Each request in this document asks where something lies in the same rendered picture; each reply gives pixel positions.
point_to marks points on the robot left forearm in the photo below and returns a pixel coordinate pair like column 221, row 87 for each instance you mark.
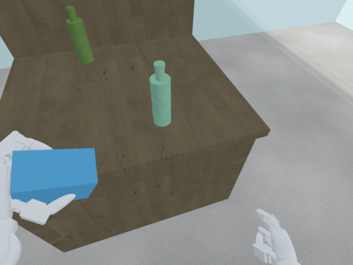
column 10, row 245

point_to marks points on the sponge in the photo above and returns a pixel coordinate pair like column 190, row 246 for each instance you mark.
column 46, row 175

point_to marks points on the robot right hand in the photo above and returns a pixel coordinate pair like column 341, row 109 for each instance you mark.
column 278, row 245

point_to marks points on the robot left hand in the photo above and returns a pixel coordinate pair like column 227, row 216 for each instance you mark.
column 33, row 210

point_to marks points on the table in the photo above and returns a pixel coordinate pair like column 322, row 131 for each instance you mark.
column 146, row 173

